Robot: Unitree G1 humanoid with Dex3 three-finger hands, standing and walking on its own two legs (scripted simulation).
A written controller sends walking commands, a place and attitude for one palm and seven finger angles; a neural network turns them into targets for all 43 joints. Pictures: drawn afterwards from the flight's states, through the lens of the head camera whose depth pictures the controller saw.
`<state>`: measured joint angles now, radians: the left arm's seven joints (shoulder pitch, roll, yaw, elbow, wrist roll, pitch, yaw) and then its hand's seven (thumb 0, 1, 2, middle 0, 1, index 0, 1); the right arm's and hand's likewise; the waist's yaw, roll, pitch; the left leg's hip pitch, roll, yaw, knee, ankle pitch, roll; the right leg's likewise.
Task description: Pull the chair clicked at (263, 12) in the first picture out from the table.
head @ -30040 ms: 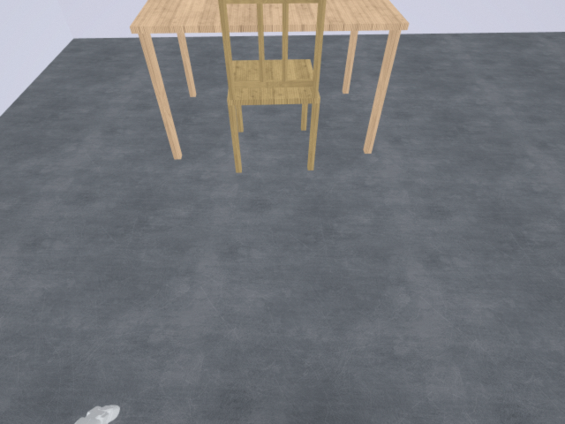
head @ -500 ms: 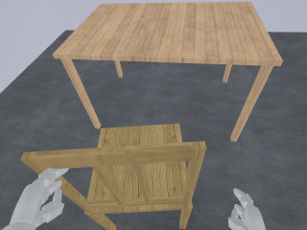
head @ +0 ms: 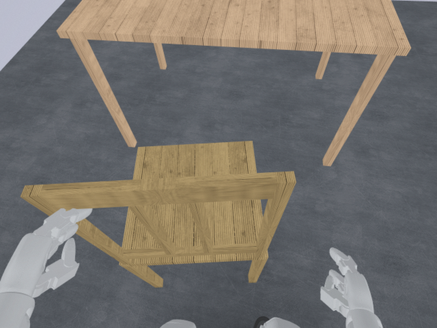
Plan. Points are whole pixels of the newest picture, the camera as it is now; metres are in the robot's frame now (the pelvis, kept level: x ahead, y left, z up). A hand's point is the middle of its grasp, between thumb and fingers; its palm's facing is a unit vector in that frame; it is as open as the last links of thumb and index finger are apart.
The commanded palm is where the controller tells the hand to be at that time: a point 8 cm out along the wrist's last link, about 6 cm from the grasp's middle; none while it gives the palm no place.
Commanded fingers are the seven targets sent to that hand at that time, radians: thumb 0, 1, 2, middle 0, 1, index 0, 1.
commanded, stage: step back with the hand held close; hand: left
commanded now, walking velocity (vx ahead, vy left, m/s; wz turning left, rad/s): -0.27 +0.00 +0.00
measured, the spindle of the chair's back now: (157, 231) +0.29 +0.18 -0.09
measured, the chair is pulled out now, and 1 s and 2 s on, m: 0.55 0.55 0.55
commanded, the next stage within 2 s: stop stepping back and stand still in 0.66 s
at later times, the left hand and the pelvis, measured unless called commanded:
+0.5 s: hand out of the picture +0.10 +0.30 +0.12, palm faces +0.40 -0.80 -0.45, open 7.4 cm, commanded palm +0.04 +0.34 +0.18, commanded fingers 0.00 0.90 0.90 -0.20 -0.30 -0.20 -0.30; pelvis -0.10 +0.04 -0.01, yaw +0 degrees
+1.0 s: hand out of the picture -0.03 +0.31 +0.14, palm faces +0.40 -0.81 -0.43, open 7.4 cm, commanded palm -0.10 +0.36 +0.18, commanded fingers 0.00 0.90 0.90 -0.20 -0.30 -0.20 -0.30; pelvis -0.22 +0.05 -0.01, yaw +4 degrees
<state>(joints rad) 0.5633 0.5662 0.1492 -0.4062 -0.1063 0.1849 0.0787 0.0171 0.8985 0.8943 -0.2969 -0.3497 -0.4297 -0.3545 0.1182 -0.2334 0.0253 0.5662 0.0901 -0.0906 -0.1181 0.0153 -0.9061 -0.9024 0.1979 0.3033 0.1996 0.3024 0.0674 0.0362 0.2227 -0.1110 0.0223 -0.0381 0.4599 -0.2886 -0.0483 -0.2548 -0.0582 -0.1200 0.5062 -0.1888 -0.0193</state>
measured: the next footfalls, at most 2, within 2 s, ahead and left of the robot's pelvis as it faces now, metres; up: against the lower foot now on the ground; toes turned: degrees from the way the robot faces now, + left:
right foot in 0.60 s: -0.09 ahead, -0.10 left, +0.00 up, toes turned +4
left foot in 0.82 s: -0.12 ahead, +0.16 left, +0.00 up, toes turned +8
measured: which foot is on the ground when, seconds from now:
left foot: down 0.00-0.68, up 0.70-0.80, down 0.82-1.00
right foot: down 0.00-0.48, up 0.50-0.58, down 0.60-1.00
